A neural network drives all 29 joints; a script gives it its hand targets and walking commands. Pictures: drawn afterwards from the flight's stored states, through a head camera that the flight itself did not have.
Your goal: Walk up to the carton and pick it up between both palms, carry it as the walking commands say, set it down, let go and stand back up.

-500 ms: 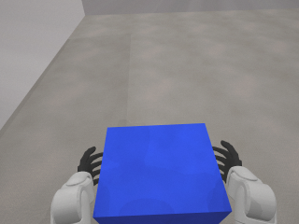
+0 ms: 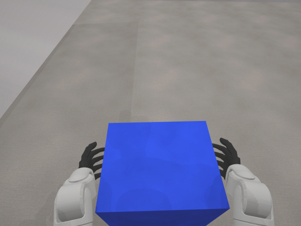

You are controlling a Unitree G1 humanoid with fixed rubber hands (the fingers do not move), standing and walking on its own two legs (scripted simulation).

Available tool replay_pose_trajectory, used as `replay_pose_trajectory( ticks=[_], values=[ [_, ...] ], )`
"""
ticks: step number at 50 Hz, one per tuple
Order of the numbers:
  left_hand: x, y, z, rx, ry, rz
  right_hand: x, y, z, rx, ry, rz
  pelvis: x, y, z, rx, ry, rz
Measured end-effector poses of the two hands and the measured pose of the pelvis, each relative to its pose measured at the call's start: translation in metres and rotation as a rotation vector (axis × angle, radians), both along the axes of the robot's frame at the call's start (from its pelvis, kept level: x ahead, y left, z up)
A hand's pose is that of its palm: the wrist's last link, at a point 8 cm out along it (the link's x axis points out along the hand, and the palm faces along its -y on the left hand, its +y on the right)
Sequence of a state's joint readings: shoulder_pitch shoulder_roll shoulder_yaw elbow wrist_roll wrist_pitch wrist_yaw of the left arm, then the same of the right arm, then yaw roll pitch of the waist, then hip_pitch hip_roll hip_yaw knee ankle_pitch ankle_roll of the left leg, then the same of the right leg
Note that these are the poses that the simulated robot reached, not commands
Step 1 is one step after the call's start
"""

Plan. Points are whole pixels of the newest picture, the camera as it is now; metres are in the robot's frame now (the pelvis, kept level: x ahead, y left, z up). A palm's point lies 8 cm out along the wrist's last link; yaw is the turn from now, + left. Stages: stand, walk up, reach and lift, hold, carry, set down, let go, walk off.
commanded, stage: carry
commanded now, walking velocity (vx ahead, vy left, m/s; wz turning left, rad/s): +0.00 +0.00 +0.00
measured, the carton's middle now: (158, 176) +0.27 +0.00 -0.01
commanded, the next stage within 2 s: hold in 1.02 s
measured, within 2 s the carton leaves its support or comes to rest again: neither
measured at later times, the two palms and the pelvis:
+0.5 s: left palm (89, 182) +0.22 +0.16 +0.07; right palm (241, 182) +0.23 -0.18 +0.07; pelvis -0.03 -0.01 +0.01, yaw +0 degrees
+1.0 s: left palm (89, 183) +0.22 +0.17 +0.06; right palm (238, 181) +0.23 -0.18 +0.06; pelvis -0.03 -0.01 +0.01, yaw +0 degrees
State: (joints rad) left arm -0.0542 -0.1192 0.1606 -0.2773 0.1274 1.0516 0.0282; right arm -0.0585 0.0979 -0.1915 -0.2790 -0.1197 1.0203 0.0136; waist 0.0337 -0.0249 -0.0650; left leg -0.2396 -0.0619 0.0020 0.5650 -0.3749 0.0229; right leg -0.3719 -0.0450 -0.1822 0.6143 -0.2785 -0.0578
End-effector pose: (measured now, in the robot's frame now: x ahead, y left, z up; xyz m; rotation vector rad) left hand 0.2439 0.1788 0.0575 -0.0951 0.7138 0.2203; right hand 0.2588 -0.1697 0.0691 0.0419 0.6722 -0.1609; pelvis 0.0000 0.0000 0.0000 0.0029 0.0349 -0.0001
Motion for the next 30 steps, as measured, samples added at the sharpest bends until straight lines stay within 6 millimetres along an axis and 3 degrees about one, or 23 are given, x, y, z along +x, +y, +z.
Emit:
replay_pose_trajectory(
  ticks=[6, 15, 30],
  values=[
    [-0.013, 0.011, 0.003, 0.002, 0.009, 0.029, -0.003, 0.011, 0.005, 0.022, 0.010, 0.009, -0.007, 0.003, 0.006, 0.010, 0.006, 0.005],
    [-0.018, -0.005, 0.014, 0.021, -0.004, 0.010, -0.018, -0.005, 0.004, 0.048, -0.003, -0.012, -0.018, -0.007, 0.006, 0.027, 0.007, -0.006],
    [-0.032, -0.016, 0.009, 0.043, -0.017, -0.015, -0.035, -0.016, -0.002, 0.070, -0.018, -0.033, -0.033, -0.013, 0.006, 0.034, -0.014, -0.006]
  ],
)
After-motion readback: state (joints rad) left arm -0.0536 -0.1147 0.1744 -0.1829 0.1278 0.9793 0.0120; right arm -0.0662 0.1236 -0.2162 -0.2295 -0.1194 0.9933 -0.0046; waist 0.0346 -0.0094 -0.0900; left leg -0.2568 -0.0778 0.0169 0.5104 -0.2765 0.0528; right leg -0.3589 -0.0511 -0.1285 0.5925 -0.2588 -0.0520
